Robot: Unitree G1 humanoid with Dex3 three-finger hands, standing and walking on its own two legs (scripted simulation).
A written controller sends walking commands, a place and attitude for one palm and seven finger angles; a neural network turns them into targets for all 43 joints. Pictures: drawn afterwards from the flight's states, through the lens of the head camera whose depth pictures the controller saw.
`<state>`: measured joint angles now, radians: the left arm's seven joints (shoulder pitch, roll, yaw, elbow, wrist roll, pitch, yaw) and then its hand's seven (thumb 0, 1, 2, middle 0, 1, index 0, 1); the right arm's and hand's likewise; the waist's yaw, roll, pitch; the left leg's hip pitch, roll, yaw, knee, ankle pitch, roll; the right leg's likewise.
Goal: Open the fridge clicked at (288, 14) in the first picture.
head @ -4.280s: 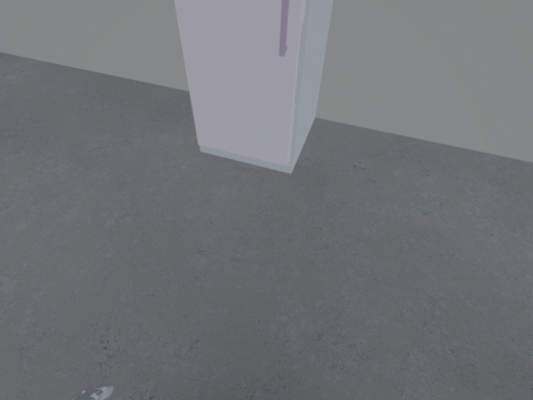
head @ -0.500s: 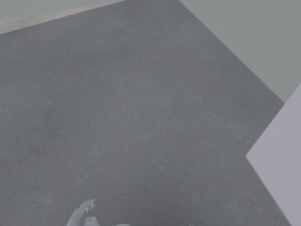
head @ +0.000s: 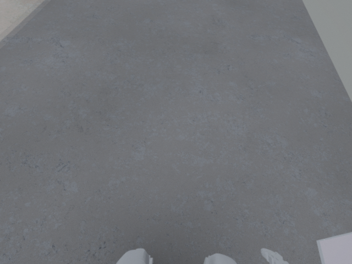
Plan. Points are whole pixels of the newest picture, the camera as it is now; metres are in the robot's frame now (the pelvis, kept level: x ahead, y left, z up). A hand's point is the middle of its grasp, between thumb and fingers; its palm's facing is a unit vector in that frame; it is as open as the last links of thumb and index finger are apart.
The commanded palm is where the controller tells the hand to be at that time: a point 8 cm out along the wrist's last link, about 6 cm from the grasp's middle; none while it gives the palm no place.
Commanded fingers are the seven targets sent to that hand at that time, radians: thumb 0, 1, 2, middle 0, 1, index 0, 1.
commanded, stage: turn to face it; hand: right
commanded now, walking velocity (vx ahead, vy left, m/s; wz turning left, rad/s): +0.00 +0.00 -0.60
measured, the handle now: out of the picture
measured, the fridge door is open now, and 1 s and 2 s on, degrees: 0 0 0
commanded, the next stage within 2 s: none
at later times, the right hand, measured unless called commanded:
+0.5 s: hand out of the picture +0.04 -0.25 -0.16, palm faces +0.22 +0.95 -0.20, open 7.3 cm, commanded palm none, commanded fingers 0.00 -0.90 -0.90 0.20 0.30 0.20 0.30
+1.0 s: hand out of the picture -0.03 -0.18 -0.12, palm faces +0.47 +0.83 -0.29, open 7.3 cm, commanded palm none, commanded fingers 0.00 -0.90 -0.90 0.20 0.30 0.20 0.30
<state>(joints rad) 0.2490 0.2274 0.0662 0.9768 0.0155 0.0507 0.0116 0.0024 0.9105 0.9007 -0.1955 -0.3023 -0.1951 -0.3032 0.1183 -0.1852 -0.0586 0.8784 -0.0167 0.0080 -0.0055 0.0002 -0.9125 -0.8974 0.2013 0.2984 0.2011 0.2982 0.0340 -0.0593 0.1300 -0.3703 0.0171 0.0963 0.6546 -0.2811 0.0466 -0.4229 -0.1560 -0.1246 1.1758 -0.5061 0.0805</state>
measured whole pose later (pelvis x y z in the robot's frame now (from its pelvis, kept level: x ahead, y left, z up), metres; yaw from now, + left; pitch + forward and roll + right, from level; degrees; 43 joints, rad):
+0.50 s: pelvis +0.00 -0.04 +0.02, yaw -11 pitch +1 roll +3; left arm 0.26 0.15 0.04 0.97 0.02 0.02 0.01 0.00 0.91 0.90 -0.20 -0.30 -0.20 -0.30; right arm 0.18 -0.22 -0.08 0.97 -0.02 0.06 -0.02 0.00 -0.92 -0.90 0.20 0.30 0.20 0.30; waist 0.02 0.02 0.07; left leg -0.47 0.06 0.02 1.08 -0.38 -0.07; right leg -0.30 0.00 -0.03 0.48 -0.20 -0.07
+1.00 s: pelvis -0.02 +0.03 +0.02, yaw -30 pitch +0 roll -2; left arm 0.22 0.29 0.11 0.93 0.03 0.08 -0.03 0.00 0.91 0.90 -0.19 -0.30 -0.20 -0.30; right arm 0.20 -0.17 -0.03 0.89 -0.02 0.03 -0.03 0.00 -0.91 -0.90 0.20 0.30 0.20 0.30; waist 0.04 -0.04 0.05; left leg -0.19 0.07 0.12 0.48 -0.28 0.01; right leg -0.57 0.01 0.02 1.16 -0.33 0.07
